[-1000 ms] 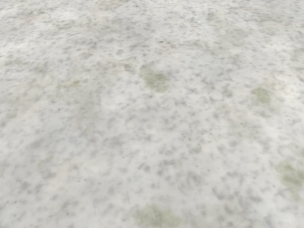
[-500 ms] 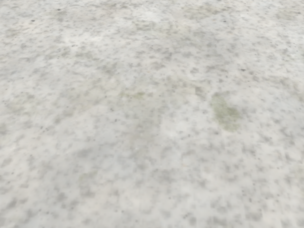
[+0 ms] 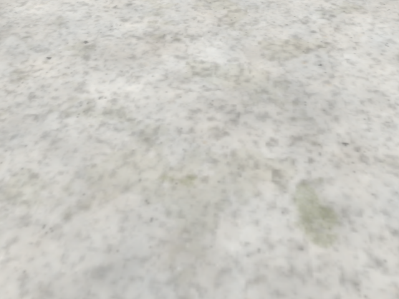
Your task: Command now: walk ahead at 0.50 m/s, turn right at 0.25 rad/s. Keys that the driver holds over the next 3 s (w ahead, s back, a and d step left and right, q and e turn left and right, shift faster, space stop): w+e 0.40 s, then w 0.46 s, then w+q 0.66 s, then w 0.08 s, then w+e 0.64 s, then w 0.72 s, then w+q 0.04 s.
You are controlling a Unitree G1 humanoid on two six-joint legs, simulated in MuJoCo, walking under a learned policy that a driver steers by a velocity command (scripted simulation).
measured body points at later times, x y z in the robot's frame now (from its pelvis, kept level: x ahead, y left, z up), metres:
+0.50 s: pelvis +0.27 +0.02 +0.00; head +0.30 +0.02 +0.45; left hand +0.33 +0.29 -0.13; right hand +0.41 -0.27 -0.08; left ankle +0.37 +0.09 -0.73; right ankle +0.11 -0.06 -0.67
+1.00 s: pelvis +0.50 -0.09 +0.00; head +0.52 -0.11 +0.45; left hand +0.75 +0.08 -0.09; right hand +0.39 -0.32 -0.15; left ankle +0.41 +0.07 -0.66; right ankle +0.53 -0.18 -0.73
